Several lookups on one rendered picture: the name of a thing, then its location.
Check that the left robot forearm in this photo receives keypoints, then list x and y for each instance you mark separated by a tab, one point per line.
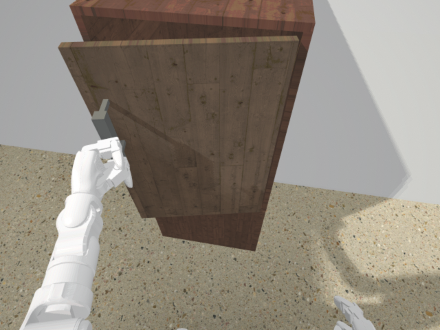
66	289

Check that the handle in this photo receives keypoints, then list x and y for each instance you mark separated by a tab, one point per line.
103	124

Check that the right robot hand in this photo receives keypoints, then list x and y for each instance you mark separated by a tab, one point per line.
353	314

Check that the cupboard door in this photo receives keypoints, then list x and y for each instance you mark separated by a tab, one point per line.
200	116

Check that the left robot hand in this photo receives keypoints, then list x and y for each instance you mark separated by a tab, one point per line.
90	175

